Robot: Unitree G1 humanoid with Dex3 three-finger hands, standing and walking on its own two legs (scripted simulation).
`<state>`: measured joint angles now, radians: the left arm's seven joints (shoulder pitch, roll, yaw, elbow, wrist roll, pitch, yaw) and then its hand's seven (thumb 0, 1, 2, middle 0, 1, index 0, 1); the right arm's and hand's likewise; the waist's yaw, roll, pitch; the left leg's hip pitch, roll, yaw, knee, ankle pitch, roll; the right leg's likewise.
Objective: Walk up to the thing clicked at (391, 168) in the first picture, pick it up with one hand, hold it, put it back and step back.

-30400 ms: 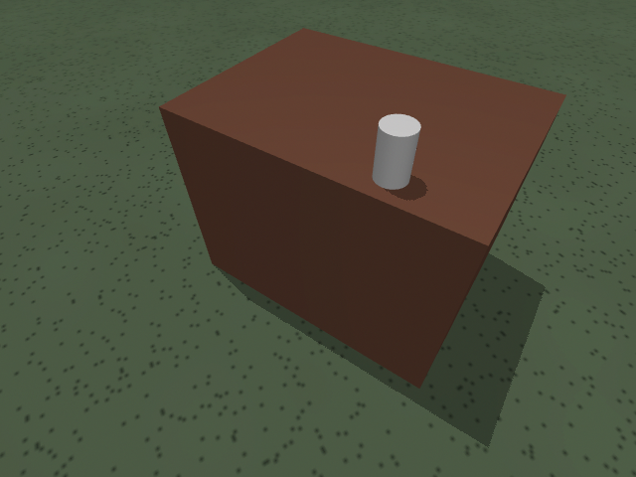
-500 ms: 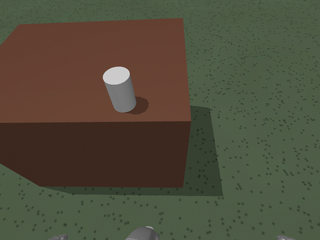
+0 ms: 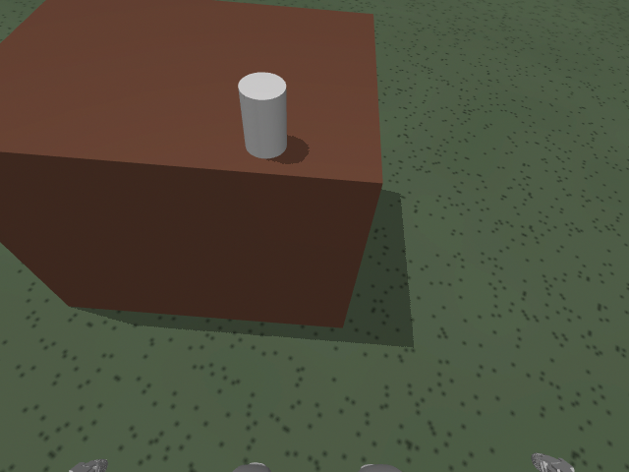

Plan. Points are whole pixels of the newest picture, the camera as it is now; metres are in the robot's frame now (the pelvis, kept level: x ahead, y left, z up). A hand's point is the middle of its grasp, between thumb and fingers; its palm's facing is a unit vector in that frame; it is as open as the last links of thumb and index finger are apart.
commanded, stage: step back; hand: left
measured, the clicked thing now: (264, 117) +0.71 +0.16 +0.00
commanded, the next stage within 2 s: none
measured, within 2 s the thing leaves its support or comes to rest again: neither
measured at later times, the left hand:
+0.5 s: hand out of the picture -0.05 +0.25 -0.14, palm faces +0.06 -0.90 -0.43, open 7.4 cm
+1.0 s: hand out of the picture -0.32 +0.22 -0.15, palm faces +0.00 -0.91 -0.42, open 7.4 cm
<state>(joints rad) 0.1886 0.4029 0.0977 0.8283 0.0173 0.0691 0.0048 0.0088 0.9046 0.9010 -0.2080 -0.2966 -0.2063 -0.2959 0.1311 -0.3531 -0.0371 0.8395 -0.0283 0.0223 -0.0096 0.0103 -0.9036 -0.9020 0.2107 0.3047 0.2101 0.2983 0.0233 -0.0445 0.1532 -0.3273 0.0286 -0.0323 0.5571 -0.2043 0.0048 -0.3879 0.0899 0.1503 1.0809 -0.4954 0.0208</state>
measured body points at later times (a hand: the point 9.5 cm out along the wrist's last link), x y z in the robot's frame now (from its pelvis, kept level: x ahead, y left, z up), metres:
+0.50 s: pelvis -0.17 -0.03 -0.02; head -0.10 -0.03 +0.43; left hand -0.06 +0.30 -0.11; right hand -0.08 -0.34 -0.15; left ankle -0.20 +0.09 -0.73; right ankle -0.08 -0.14 -0.73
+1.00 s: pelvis -0.34 -0.06 -0.01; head -0.31 -0.08 +0.44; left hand -0.31 +0.26 -0.12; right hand -0.21 -0.37 -0.13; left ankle -0.24 +0.08 -0.70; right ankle -0.36 -0.16 -0.73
